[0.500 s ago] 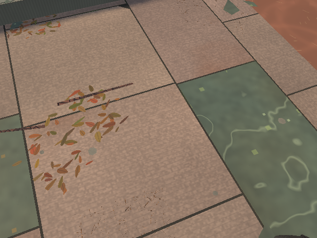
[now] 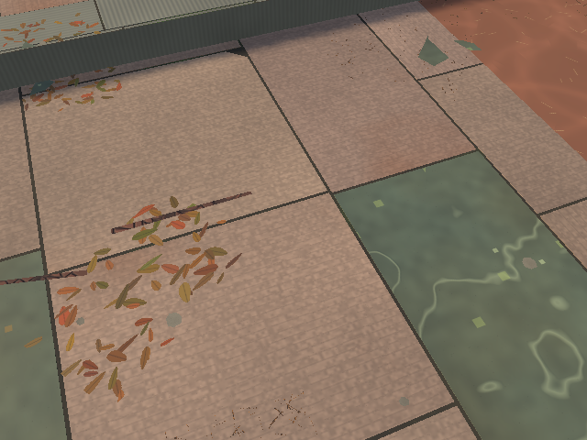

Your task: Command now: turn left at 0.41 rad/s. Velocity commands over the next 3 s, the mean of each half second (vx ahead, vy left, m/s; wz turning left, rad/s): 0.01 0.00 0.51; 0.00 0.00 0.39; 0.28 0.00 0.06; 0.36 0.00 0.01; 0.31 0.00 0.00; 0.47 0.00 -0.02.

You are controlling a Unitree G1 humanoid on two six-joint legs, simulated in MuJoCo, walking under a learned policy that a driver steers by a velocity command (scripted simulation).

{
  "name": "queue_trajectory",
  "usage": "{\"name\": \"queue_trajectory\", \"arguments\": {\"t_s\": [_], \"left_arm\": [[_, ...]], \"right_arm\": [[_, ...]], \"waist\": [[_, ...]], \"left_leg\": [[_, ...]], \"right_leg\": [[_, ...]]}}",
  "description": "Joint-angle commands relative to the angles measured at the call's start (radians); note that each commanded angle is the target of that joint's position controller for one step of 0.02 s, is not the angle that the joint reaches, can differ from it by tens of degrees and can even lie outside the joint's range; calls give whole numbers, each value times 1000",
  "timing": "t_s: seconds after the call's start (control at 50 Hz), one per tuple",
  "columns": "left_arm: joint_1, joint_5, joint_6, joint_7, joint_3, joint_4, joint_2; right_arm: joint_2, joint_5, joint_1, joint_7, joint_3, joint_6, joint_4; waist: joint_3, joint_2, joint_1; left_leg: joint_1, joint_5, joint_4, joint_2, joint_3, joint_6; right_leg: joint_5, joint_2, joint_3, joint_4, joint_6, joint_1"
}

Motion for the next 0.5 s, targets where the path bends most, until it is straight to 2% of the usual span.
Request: {"name": "queue_trajectory", "arguments": {"t_s": [0.02,0.04,0.06,0.08,0.1,0.12,0.14,0.16,0.18,0.2,0.22,0.26,0.34,0.42,0.5], "left_arm": [[-19,-14,2,10,60,-45,189],[-31,-24,5,10,62,-40,192],[-6,-31,5,9,60,-23,177],[47,-12,3,4,54,-13,138],[-24,32,-3,5,30,-80,80],[-107,15,-11,10,39,-91,119],[-103,-8,-11,11,47,-83,141],[-82,-7,-9,16,53,-62,149],[-76,2,-6,24,58,-50,160],[-61,3,-5,26,62,-45,162],[-43,1,-6,24,61,-40,151],[-26,-5,-11,19,56,-35,131],[-54,-5,-19,16,49,-45,117],[-65,-9,-33,2,48,-49,123],[-53,-15,-54,-14,51,-52,135]], "right_arm": [[-59,3,-18,17,-13,-5,-92],[-58,1,17,22,-16,-4,-85],[-70,-6,46,20,-24,-3,-78],[-150,-13,57,7,-47,-6,-88],[-292,-31,71,-1,-75,-12,-114],[-252,-65,126,8,-61,-35,-123],[-226,-61,80,8,-52,-52,-129],[-205,-37,26,-1,-50,-57,-137],[-176,-16,-12,-12,-41,-53,-146],[-162,-7,-29,-22,-33,-46,-152],[-159,-9,-25,-28,-31,-40,-157],[-158,-13,-8,-38,-32,-34,-167],[-174,-9,6,-49,-40,-22,-183],[-186,-12,-10,-47,-48,-12,-205],[-188,-11,-28,-37,-52,-4,-227]], "waist": [[-121,-164,15],[-126,-158,-7],[-124,-123,-17],[-118,65,9],[-89,350,3],[-180,214,-76],[-146,144,-46],[-117,93,-18],[-102,78,-6],[-106,87,11],[-117,95,17],[-133,94,15],[-111,113,-3],[-82,140,-13],[-97,151,-16]], "left_leg": [[10,89,-136,-3,31,17],[79,180,-243,-23,55,36],[160,291,-353,-45,44,63],[284,584,-437,60,-150,119],[376,954,-483,335,-556,321],[386,904,-505,381,-615,427],[378,833,-494,335,-527,393],[363,750,-483,276,-455,333],[350,713,-482,246,-422,292],[314,709,-490,215,-391,273],[300,705,-496,194,-376,268],[322,676,-501,176,-365,267],[328,512,-511,156,-406,261],[253,371,-518,138,-469,265],[247,445,-482,131,-545,269]], "right_leg": [[521,-255,156,-72,-203,152],[476,-243,128,-33,-174,126],[367,-212,87,33,-123,79],[122,-127,-13,230,-29,-72],[-390,49,-33,497,70,-387],[-461,67,138,668,59,-414],[-384,49,167,716,43,-444],[-291,33,170,699,36,-460],[-219,21,178,667,38,-464],[-168,24,179,653,43,-417],[-125,42,170,654,49,-385],[-75,58,168,606,58,-377],[-34,69,183,414,79,-364],[-42,84,192,276,81,-280],[-80,104,196,175,66,-197]]}}
Next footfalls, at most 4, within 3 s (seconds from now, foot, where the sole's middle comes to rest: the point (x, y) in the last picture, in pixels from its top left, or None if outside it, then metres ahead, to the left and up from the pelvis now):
0.08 left None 0.03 0.11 -0.77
0.62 right None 0.11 -0.09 -0.77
0.98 left None -0.03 0.14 -0.77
1.40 right None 0.20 -0.02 -0.77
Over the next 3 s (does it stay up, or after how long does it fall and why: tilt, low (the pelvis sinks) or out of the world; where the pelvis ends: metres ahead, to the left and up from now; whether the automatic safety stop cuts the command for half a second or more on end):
stays up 0.65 0.39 0.01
